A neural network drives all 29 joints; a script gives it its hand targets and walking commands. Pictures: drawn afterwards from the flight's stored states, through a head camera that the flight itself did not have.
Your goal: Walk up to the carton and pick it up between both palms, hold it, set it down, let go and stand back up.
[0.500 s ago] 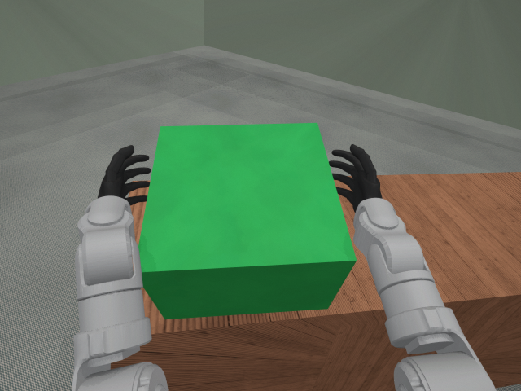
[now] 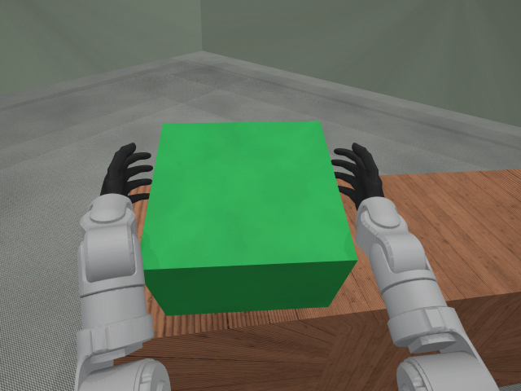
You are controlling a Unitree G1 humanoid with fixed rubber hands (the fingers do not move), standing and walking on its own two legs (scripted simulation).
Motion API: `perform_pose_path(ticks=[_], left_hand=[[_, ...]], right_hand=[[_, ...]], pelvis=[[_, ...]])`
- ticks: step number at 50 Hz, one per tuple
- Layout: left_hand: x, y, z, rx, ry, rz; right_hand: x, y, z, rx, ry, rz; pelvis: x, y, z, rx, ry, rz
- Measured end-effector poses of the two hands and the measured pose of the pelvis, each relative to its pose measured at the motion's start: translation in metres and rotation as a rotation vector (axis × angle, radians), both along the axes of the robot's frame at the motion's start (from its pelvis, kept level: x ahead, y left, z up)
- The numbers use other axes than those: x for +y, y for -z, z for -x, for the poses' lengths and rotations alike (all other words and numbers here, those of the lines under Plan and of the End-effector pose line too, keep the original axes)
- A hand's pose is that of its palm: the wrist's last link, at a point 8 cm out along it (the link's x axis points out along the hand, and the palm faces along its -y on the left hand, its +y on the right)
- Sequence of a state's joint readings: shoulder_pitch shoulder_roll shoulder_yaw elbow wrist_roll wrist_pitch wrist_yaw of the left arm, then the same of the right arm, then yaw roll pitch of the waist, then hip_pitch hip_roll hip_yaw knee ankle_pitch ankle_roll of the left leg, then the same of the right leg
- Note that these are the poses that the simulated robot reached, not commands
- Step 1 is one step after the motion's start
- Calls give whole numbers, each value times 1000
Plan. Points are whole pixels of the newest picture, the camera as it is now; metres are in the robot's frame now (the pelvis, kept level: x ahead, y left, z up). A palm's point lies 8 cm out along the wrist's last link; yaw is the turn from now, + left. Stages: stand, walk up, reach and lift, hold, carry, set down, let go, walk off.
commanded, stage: hold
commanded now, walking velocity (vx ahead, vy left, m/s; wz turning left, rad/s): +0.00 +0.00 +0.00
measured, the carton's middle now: (245, 215) +0.39 +0.02 +0.12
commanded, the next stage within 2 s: none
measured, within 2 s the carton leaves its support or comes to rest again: neither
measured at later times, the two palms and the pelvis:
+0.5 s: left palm (126, 192) +0.35 +0.19 +0.20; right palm (371, 199) +0.35 -0.16 +0.19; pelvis +0.00 +0.01 +0.00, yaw -1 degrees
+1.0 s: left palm (133, 188) +0.34 +0.18 +0.21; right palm (384, 199) +0.34 -0.18 +0.20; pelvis -0.01 +0.01 +0.00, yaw -1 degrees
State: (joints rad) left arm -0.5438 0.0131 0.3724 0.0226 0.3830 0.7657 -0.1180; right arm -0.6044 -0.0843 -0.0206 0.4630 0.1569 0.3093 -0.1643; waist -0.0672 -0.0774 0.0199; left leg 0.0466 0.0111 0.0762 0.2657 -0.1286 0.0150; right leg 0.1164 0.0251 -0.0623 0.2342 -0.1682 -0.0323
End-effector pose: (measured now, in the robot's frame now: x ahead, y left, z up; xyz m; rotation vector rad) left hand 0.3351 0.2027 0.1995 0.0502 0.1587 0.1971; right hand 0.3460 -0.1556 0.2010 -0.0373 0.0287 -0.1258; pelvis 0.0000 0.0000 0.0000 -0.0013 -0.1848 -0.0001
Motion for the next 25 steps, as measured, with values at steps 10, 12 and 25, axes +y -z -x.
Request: perform_pose_path(ticks=[10,12,25], left_hand=[[4,25,5,82,-2,-28],[-2,25,0,84,11,-44],[-9,-2,-11,-3,27,-18]], right_hand=[[4,33,-2,87,-13,-29],[-2,40,-1,90,1,-35],[-9,7,0,-1,33,-1]], pelvis=[[3,0,15,32,-34,6],[5,0,16,46,-32,7],[5,0,1,19,10,2]])
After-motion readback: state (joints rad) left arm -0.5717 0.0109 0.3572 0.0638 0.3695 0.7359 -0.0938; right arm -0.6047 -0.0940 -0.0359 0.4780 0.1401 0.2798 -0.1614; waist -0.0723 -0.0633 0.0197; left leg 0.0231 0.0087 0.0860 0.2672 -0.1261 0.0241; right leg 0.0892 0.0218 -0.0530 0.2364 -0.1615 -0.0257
